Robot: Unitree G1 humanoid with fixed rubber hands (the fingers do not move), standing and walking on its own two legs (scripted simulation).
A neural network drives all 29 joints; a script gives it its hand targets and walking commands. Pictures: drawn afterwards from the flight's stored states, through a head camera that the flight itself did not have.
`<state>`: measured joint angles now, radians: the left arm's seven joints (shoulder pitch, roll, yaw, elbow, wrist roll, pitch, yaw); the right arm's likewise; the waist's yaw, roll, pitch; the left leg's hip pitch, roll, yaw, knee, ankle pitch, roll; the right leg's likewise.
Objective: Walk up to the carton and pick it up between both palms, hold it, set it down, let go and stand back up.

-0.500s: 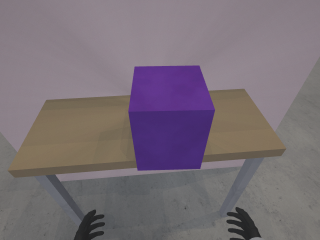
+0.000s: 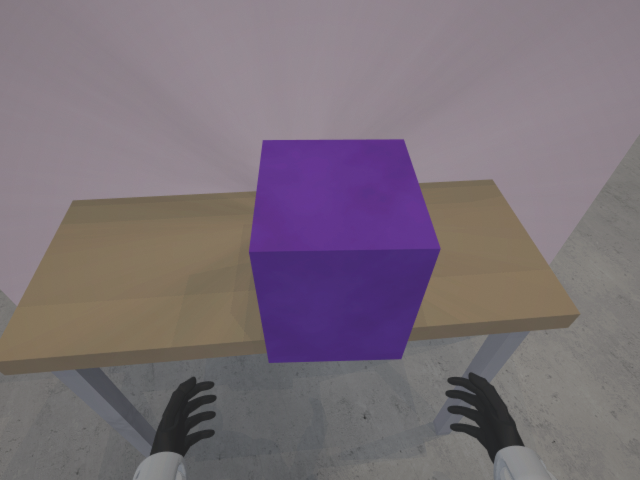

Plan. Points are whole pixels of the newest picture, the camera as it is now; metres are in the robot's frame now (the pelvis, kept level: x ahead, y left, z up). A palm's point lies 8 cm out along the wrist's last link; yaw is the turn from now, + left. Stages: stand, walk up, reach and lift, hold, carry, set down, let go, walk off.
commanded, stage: reach and lift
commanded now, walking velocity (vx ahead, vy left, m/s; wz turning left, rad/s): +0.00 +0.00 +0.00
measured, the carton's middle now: (334, 253) +0.42 -0.02 +0.05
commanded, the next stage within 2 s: none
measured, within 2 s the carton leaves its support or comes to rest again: neither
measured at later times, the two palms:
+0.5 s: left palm (177, 414) +0.21 +0.17 +0.01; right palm (509, 422) +0.20 -0.21 +0.01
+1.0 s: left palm (174, 354) +0.25 +0.17 +0.08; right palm (510, 349) +0.26 -0.21 +0.08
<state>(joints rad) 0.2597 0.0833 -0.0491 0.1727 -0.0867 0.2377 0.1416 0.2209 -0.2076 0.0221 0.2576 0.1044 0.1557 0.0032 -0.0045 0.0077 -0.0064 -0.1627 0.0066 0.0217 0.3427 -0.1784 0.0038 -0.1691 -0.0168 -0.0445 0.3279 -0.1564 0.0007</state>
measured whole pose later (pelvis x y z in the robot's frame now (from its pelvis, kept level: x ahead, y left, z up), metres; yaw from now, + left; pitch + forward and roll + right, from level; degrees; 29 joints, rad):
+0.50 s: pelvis +0.01 -0.01 +0.00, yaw +0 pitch -1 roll +0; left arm 0.31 0.08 -0.06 0.08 -0.05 0.06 0.14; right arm 0.31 -0.22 0.05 0.14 0.14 -0.03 0.02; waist -0.02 0.01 -0.04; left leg -0.11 0.01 0.02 0.30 -0.18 0.00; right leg -0.13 -0.01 -0.04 0.31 -0.17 -0.01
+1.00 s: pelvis +0.01 +0.00 +0.00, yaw -1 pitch +2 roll +0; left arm 0.18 0.12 -0.08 -0.27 -0.16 0.36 0.19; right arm 0.14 -0.30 0.02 -0.13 0.25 0.23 -0.01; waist 0.01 0.00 -0.04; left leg -0.16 0.01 0.04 0.29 -0.16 0.01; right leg -0.17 -0.01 -0.03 0.28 -0.14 0.00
